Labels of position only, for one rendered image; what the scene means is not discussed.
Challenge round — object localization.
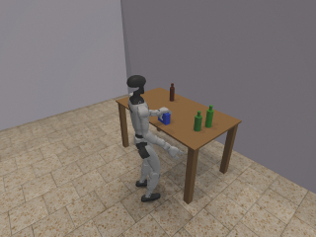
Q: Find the robot right upper arm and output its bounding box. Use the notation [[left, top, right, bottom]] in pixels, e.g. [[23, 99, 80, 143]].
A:
[[137, 105, 151, 140]]

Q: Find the robot right forearm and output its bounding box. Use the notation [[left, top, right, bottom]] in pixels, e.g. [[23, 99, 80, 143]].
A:
[[145, 132, 172, 151]]

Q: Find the right robot shin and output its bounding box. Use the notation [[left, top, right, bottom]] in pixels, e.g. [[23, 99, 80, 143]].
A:
[[146, 172, 161, 198]]

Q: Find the left robot thigh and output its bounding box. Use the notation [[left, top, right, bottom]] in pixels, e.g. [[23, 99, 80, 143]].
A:
[[143, 141, 154, 166]]

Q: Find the robot right hand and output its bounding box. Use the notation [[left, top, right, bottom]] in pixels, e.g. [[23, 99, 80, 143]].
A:
[[168, 146, 184, 160]]

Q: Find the robot left hand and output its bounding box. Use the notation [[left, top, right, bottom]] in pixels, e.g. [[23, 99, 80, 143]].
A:
[[158, 107, 172, 120]]

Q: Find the sponge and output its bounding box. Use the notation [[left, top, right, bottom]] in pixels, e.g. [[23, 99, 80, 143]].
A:
[[158, 113, 171, 125]]

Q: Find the table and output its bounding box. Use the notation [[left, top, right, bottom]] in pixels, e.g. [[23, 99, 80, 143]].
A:
[[116, 87, 242, 204]]

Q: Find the robot left forearm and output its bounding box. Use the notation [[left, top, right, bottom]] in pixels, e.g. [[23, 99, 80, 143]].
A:
[[149, 109, 162, 117]]

